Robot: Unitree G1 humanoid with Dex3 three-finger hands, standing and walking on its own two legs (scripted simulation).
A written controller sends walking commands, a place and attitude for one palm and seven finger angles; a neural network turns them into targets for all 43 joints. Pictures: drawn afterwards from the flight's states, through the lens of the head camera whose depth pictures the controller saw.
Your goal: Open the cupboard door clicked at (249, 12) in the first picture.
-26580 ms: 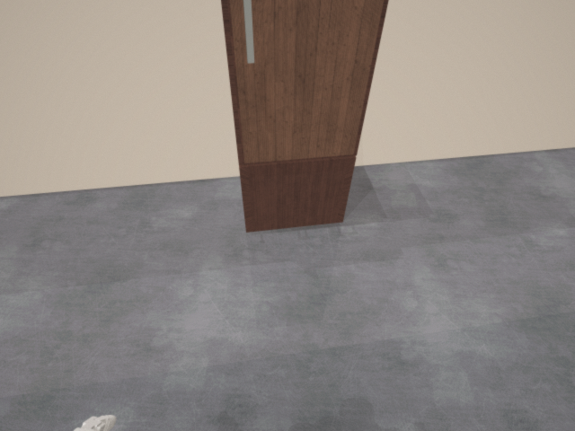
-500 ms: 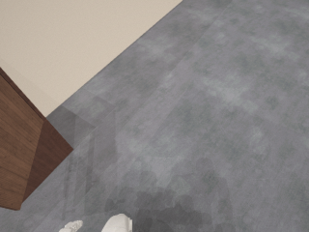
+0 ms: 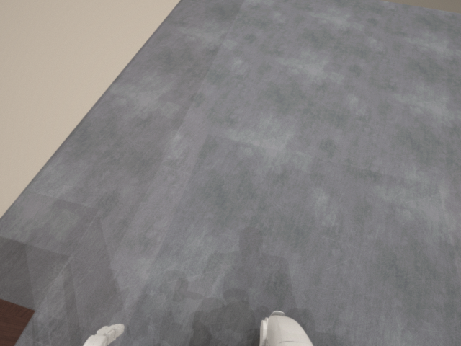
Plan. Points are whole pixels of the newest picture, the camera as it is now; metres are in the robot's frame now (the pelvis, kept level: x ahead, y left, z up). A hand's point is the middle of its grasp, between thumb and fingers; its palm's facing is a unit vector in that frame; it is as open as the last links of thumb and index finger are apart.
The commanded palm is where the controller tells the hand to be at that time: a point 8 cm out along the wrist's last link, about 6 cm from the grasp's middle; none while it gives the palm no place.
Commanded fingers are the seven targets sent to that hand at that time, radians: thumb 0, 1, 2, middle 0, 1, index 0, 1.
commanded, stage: walk to a spot facing it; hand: left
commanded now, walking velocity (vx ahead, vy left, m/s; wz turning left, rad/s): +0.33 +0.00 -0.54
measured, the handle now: out of the picture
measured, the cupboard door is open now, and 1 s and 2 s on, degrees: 40 40 40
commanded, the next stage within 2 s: turn to face it in 0.86 s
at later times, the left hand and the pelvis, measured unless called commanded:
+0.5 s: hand (184, 266) +0.29 +0.11 -0.16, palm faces -0.13 -0.97 -0.23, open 7.3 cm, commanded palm none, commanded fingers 0.00 0.90 0.90 -0.20 -0.30 -0.20 -0.30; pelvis +0.25 -0.08 +0.00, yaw -12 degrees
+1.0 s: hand (230, 138) +0.68 +0.01 -0.16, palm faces -0.39 -0.90 -0.22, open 7.3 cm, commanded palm none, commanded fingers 0.00 0.90 0.90 -0.20 -0.30 -0.20 -0.30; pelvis +0.52 -0.14 +0.00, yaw -24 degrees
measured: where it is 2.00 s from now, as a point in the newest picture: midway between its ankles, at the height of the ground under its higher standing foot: (280, 227)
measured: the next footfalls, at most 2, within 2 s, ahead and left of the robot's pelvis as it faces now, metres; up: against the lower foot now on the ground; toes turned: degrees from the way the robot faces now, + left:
right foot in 0.12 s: +0.19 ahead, -0.12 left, +0.00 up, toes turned -11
left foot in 0.66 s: +0.51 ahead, +0.00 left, +0.00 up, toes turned -9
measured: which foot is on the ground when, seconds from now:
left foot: down 0.00-0.14, up 0.16-0.64, down 0.66-1.00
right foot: up 0.00-0.10, down 0.12-0.66, up 0.68-1.00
